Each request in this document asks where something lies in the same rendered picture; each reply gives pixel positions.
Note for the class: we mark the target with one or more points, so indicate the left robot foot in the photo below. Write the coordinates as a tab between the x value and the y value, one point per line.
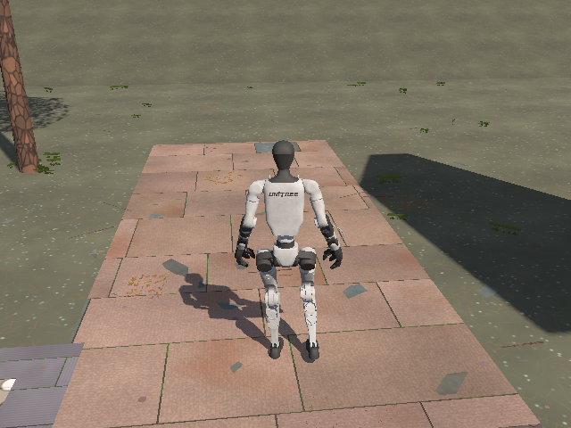
275	352

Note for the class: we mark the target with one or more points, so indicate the robot right thigh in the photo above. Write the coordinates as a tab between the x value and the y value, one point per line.
307	264

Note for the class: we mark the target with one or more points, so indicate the right robot hand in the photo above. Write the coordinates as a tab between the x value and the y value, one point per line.
338	255

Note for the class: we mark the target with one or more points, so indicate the robot left forearm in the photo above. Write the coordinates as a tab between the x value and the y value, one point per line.
244	236

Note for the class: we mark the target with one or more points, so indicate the robot left upper arm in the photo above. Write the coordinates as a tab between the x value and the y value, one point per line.
256	188

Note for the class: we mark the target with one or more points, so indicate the left robot hand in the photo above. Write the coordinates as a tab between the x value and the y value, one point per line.
242	253

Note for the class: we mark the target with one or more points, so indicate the robot right forearm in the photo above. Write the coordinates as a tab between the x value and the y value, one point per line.
330	236

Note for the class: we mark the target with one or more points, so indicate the robot right upper arm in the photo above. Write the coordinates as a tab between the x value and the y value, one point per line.
312	187

